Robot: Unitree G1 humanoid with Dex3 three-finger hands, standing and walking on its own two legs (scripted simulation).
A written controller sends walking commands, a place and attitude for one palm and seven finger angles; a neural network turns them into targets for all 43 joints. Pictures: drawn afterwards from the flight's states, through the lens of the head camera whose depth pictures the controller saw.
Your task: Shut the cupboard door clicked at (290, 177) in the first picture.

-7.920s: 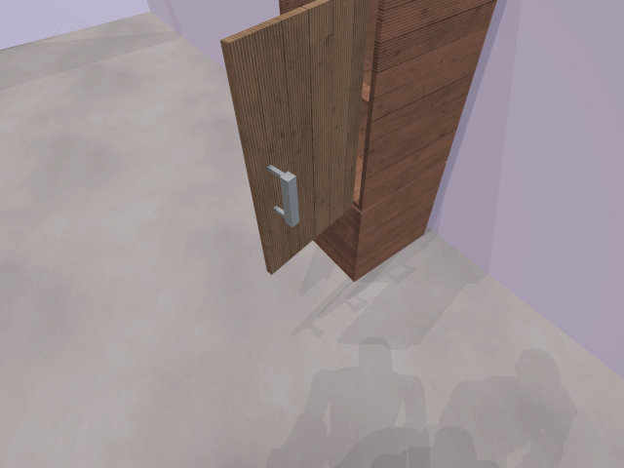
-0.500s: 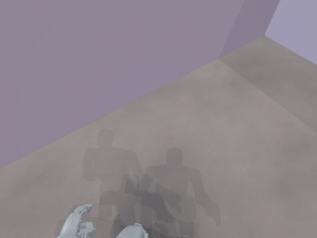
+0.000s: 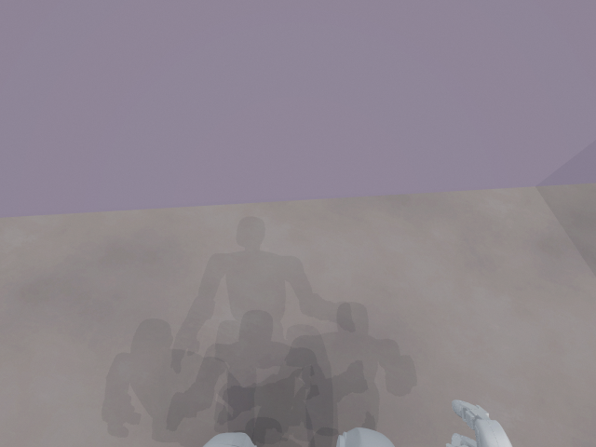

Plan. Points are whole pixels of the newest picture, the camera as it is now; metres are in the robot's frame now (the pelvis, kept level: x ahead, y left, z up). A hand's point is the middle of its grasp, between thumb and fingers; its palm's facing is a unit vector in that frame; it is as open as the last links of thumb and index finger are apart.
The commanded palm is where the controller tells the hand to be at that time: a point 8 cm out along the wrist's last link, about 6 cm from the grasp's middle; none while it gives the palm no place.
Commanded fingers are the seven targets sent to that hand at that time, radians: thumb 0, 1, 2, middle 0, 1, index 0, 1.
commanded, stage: walk to a spot facing it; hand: left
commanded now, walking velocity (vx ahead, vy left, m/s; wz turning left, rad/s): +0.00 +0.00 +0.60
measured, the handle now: out of the picture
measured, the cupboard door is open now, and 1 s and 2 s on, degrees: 100 100 100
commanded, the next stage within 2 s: none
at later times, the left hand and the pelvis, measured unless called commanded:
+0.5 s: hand out of the picture +0.10 +0.16 -0.13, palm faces +0.23 -0.93 -0.28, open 7.4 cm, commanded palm none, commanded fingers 0.00 0.90 0.90 -0.20 -0.30 -0.20 -0.30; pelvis +0.02 -0.06 +0.01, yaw +17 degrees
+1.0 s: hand out of the picture -0.07 +0.17 -0.18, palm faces +0.60 -0.77 -0.23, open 7.4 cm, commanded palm none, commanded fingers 0.00 0.90 0.90 -0.20 -0.30 -0.20 -0.30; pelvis +0.04 -0.02 +0.00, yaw +36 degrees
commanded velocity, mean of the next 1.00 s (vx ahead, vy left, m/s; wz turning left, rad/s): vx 0.08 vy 0.00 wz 0.60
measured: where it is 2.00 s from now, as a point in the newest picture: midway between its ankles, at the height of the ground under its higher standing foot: (236, 392)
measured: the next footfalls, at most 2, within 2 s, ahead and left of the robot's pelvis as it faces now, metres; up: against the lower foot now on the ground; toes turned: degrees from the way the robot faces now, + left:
right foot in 0.40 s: +0.07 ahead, -0.16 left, +0.00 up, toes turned +14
left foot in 0.88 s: +0.02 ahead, +0.06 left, +0.00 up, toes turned +38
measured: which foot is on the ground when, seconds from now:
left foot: down 0.00-0.40, up 0.42-0.86, down 0.88-1.00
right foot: up 0.00-0.38, down 0.40-0.88, up 0.90-1.00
